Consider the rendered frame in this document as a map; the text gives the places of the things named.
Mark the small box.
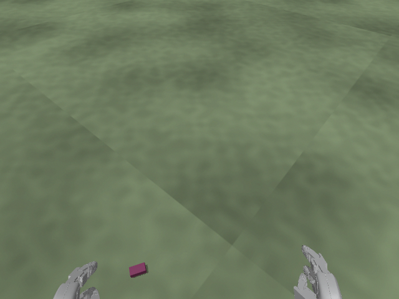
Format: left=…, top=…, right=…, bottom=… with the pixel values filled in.
left=129, top=262, right=147, bottom=278

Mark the right robot hand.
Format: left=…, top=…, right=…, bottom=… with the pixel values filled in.
left=294, top=245, right=342, bottom=299

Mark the left robot hand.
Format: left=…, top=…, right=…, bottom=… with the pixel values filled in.
left=53, top=261, right=100, bottom=299

